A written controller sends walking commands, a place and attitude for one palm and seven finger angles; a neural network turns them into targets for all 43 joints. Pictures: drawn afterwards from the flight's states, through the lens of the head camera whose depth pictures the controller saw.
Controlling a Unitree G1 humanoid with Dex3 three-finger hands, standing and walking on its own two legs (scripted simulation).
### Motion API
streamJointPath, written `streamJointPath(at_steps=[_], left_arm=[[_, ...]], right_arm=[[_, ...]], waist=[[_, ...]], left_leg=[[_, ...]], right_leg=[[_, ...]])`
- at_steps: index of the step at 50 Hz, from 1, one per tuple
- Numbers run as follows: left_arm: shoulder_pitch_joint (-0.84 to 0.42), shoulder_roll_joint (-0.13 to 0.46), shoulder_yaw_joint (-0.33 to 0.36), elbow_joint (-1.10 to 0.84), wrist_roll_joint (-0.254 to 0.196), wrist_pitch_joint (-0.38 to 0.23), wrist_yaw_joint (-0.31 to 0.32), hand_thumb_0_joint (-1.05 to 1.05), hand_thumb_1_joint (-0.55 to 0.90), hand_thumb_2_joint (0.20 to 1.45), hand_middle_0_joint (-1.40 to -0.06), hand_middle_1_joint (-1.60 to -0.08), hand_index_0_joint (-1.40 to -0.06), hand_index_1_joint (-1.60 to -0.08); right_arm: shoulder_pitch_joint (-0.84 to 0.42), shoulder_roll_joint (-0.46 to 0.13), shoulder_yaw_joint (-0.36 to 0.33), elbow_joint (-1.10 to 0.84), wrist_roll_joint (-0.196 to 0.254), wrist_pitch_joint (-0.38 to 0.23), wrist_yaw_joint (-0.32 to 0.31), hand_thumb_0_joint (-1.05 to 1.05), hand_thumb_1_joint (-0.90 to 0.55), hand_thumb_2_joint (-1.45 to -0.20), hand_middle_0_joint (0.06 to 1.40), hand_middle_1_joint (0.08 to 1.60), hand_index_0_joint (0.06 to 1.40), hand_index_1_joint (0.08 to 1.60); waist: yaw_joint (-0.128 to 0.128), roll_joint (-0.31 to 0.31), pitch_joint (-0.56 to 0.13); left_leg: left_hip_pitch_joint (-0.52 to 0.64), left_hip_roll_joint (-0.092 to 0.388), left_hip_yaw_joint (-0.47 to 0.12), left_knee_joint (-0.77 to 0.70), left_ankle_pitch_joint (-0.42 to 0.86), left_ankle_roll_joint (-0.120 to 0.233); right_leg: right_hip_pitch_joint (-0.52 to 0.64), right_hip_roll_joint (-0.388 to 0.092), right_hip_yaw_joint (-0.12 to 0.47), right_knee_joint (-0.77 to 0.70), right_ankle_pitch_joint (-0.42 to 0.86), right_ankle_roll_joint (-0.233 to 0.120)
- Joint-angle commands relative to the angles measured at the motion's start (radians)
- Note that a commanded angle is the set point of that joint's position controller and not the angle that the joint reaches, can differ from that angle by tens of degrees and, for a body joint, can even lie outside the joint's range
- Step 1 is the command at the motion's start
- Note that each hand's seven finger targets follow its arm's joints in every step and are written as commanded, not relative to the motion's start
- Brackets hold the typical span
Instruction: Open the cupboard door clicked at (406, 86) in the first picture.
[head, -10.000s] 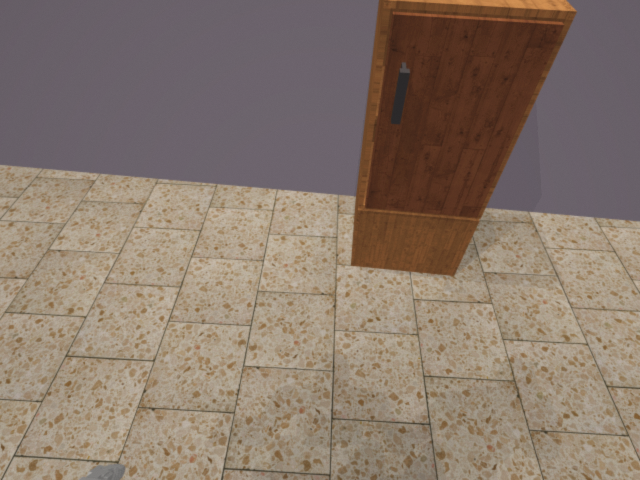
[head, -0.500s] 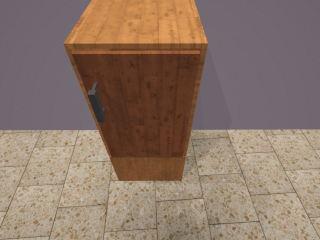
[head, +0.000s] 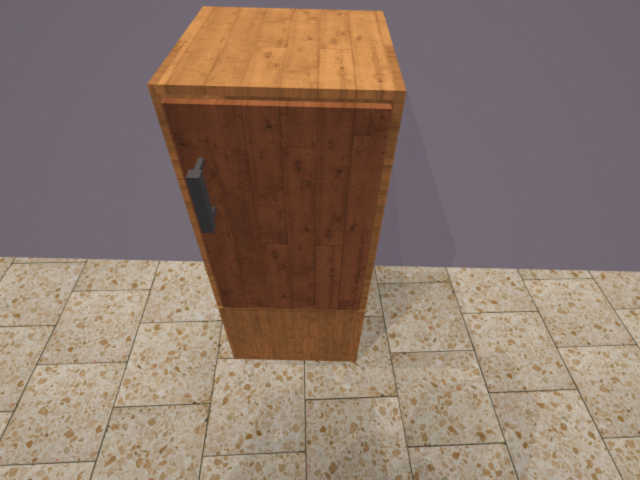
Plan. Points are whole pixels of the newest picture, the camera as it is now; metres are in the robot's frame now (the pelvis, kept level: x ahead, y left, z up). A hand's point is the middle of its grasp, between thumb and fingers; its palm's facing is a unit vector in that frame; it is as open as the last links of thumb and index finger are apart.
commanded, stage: come to a stop and stand still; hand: left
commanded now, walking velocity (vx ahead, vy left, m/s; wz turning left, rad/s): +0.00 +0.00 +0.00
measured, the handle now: (204, 195) +0.59 +0.25 +0.00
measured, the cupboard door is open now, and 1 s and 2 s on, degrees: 0 0 0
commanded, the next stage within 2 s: look again from close up in 0.48 s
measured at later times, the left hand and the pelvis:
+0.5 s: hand out of the picture -0.04 +0.15 -0.18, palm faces +0.08 -0.99 -0.13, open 7.4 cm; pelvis +0.00 +0.01 +0.00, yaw +0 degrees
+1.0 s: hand out of the picture +0.03 +0.21 -0.17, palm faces +0.04 -0.98 -0.21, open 7.4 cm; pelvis +0.01 +0.03 +0.00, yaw +0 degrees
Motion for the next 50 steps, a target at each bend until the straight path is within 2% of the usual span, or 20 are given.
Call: streamJointPath(at_steps=[1, 12, 17, 28, 29, 30, 31, 32, 34, 35, 36, 40, 41, 43, 46, 48, 50], left_arm=[[0.059, 0.076, 0.017, -0.035, 0.005, -0.016, 0.001, 0.000, 0.900, 0.900, -0.200, -0.300, -0.200, -0.300], [0.125, 0.020, 0.009, 0.001, 0.009, -0.017, 0.003, 0.000, 0.900, 0.900, -0.200, -0.300, -0.200, -0.300], [0.136, 0.007, 0.007, 0.006, 0.011, -0.019, 0.003, 0.000, 0.900, 0.900, -0.200, -0.300, -0.200, -0.300], [0.136, 0.003, 0.005, 0.006, 0.010, -0.029, 0.003, 0.000, 0.900, 0.900, -0.200, -0.300, -0.200, -0.300], [0.184, 0.085, -0.002, 0.037, 0.017, -0.033, 0.040, 0.000, 0.900, 0.900, -0.200, -0.300, -0.200, -0.300], [0.148, 0.113, -0.005, 0.026, 0.016, -0.051, 0.028, 0.000, 0.900, 0.900, -0.200, -0.300, -0.200, -0.300], [0.116, 0.101, -0.001, -0.005, 0.013, -0.053, 0.026, 0.000, 0.900, 0.900, -0.200, -0.300, -0.200, -0.300], [0.084, 0.095, 0.002, -0.022, 0.013, -0.048, 0.022, 0.000, 0.900, 0.900, -0.200, -0.300, -0.200, -0.300], [0.052, 0.082, 0.002, -0.035, 0.009, -0.038, 0.017, 0.000, 0.900, 0.900, -0.200, -0.300, -0.200, -0.300], [0.042, 0.083, 0.002, -0.040, 0.012, -0.031, 0.015, 0.000, 0.900, 0.900, -0.200, -0.300, -0.200, -0.300], [0.048, 0.075, 0.002, -0.040, 0.011, -0.029, 0.013, 0.000, 0.900, 0.900, -0.200, -0.300, -0.200, -0.300], [0.061, 0.076, 0.000, -0.043, 0.009, -0.030, 0.008, 0.000, 0.900, 0.900, -0.200, -0.300, -0.200, -0.300], [0.066, 0.076, 0.000, -0.044, 0.008, -0.032, 0.007, 0.000, 0.900, 0.900, -0.200, -0.300, -0.200, -0.300], [0.059, 0.077, -0.001, -0.043, 0.005, -0.035, 0.006, 0.000, 0.900, 0.900, -0.200, -0.300, -0.200, -0.300], [0.047, 0.088, -0.001, -0.048, 0.004, -0.032, 0.005, 0.000, 0.900, 0.900, -0.200, -0.300, -0.200, -0.300], [0.043, 0.091, 0.000, -0.050, 0.003, -0.032, 0.004, 0.000, 0.900, 0.900, -0.200, -0.300, -0.200, -0.300], [0.041, 0.091, -0.001, -0.050, 0.004, -0.032, 0.004, 0.000, 0.900, 0.900, -0.200, -0.300, -0.200, -0.300]], right_arm=[[0.105, -0.057, -0.009, -0.012, -0.005, -0.015, -0.002, 0.000, -0.900, -0.900, 0.200, 0.300, 0.200, 0.300], [0.137, -0.038, -0.012, -0.017, -0.005, -0.020, -0.010, 0.000, -0.900, -0.900, 0.200, 0.300, 0.200, 0.300], [0.132, -0.038, -0.014, -0.024, -0.004, -0.024, -0.011, 0.000, -0.900, -0.900, 0.200, 0.300, 0.200, 0.300], [0.109, -0.032, -0.011, -0.031, -0.001, -0.033, -0.011, 0.000, -0.900, -0.900, 0.200, 0.300, 0.200, 0.300], [-0.084, -0.119, -0.029, -0.104, 0.009, -0.028, 0.005, 0.000, -0.900, -0.900, 0.200, 0.300, 0.200, 0.300], [-0.071, -0.094, -0.015, -0.142, 0.010, -0.024, 0.013, 0.000, -0.900, -0.900, 0.200, 0.300, 0.200, 0.300], [0.050, -0.057, -0.019, -0.128, 0.002, -0.024, 0.010, 0.000, -0.900, -0.900, 0.200, 0.300, 0.200, 0.300], [0.073, -0.064, -0.018, -0.110, -0.001, -0.026, 0.008, 0.000, -0.900, -0.900, 0.200, 0.300, 0.200, 0.300], [0.070, -0.069, -0.018, -0.097, -0.003, -0.022, 0.007, 0.000, -0.900, -0.900, 0.200, 0.300, 0.200, 0.300], [0.064, -0.072, -0.018, -0.104, -0.005, -0.020, 0.009, 0.000, -0.900, -0.900, 0.200, 0.300, 0.200, 0.300], [0.061, -0.080, -0.017, -0.108, -0.007, -0.021, 0.009, 0.000, -0.900, -0.900, 0.200, 0.300, 0.200, 0.300], [0.038, -0.106, -0.014, -0.124, -0.005, -0.032, 0.005, 0.000, -0.900, -0.900, 0.200, 0.300, 0.200, 0.300], [0.036, -0.110, -0.012, -0.122, -0.004, -0.035, 0.004, 0.000, -0.900, -0.900, 0.200, 0.300, 0.200, 0.300], [0.034, -0.118, -0.009, -0.117, -0.003, -0.041, 0.002, 0.000, -0.900, -0.900, 0.200, 0.300, 0.200, 0.300], [0.027, -0.125, -0.008, -0.111, -0.002, -0.041, 0.001, 0.000, -0.900, -0.900, 0.200, 0.300, 0.200, 0.300], [0.022, -0.130, -0.007, -0.107, -0.002, -0.040, 0.001, 0.000, -0.900, -0.900, 0.200, 0.300, 0.200, 0.300], [0.021, -0.131, -0.008, -0.100, -0.001, -0.041, 0.001, 0.000, -0.900, -0.900, 0.200, 0.300, 0.200, 0.300]], waist=[[0.002, -0.010, 0.099], [0.012, 0.033, 0.112], [0.015, 0.029, 0.115], [0.011, 0.003, 0.102], [0.064, 0.054, 0.146], [0.010, -0.031, 0.094], [-0.034, -0.066, -0.073], [-0.035, -0.070, -0.100], [-0.035, -0.028, 0.014], [-0.032, -0.006, 0.081], [-0.026, 0.019, 0.103], [-0.006, 0.024, 0.102], [-0.003, 0.034, 0.080], [-0.003, 0.016, 0.057], [0.001, 0.031, 0.065], [0.000, -0.002, 0.067], [0.000, 0.021, 0.059]], left_leg=[[-0.130, 0.032, -0.056, -0.110, -0.149, 0.042], [-0.192, 0.046, -0.085, -0.135, -0.224, 0.051], [-0.202, 0.056, -0.097, -0.147, -0.236, 0.056], [-0.145, 0.052, -0.069, -0.115, -0.123, 0.052], [-0.178, 0.058, 0.006, 0.076, -0.104, 0.007], [-0.135, 0.034, -0.010, 0.082, -0.104, 0.006], [-0.056, 0.010, -0.022, 0.088, -0.144, 0.024], [-0.026, 0.009, -0.027, 0.082, -0.090, 0.032], [-0.064, 0.023, -0.046, 0.041, -0.081, 0.040], [-0.108, 0.032, -0.058, 0.012, -0.096, 0.044], [-0.148, 0.044, -0.077, -0.024, -0.118, 0.049], [-0.201, 0.054, -0.107, -0.083, -0.126, 0.057], [-0.188, 0.056, -0.103, -0.084, -0.091, 0.056], [-0.159, 0.057, -0.098, -0.078, -0.017, 0.055], [-0.155, 0.060, -0.094, -0.089, 0.001, 0.053], [-0.151, 0.057, -0.092, -0.090, 0.000, 0.051], [-0.130, 0.060, -0.089, -0.096, 0.013, 0.050]], right_leg=[[-0.020, -0.107, 0.162, -0.154, -0.274, 0.012], [-0.019, -0.089, 0.141, -0.100, -0.239, 0.012], [-0.014, -0.084, 0.131, -0.072, -0.193, 0.013], [-0.013, -0.095, 0.142, -0.074, -0.118, 0.010], [-0.048, -0.131, 0.153, -0.053, 0.013, 0.019], [-0.051, -0.180, 0.196, -0.093, 0.073, 0.001], [-0.007, -0.197, 0.216, -0.077, -0.096, -0.020], [-0.019, -0.177, 0.203, -0.074, -0.174, -0.024], [-0.104, -0.143, 0.182, -0.076, -0.267, -0.011], [-0.125, -0.127, 0.159, -0.059, -0.273, -0.003], [-0.112, -0.111, 0.151, -0.041, -0.250, 0.001], [-0.014, -0.097, 0.132, -0.014, -0.136, 0.007], [0.011, -0.099, 0.131, -0.009, -0.093, 0.007], [0.043, -0.104, 0.128, -0.006, -0.019, 0.007], [0.060, -0.106, 0.119, -0.005, 0.009, 0.011], [0.065, -0.109, 0.121, -0.012, 0.014, 0.013], [0.065, -0.110, 0.121, -0.013, 0.023, 0.013]])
